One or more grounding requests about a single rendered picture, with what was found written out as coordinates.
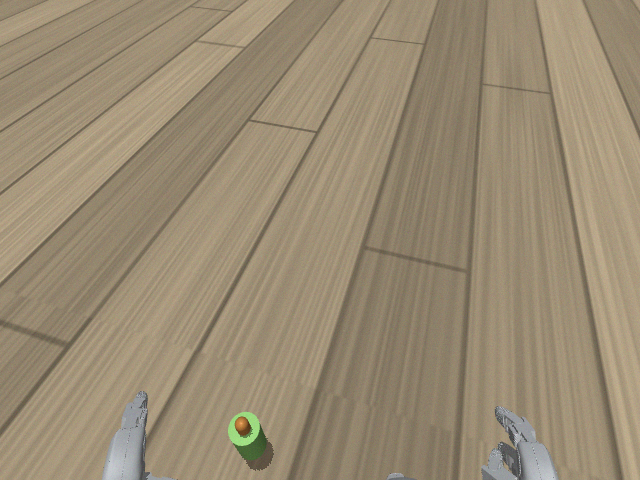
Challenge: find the right robot hand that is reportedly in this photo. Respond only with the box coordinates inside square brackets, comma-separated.
[481, 406, 559, 480]

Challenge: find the left robot hand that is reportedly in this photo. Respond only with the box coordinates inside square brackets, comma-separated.
[102, 391, 176, 480]

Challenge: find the bottle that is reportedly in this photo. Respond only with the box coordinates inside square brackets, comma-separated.
[228, 412, 267, 460]

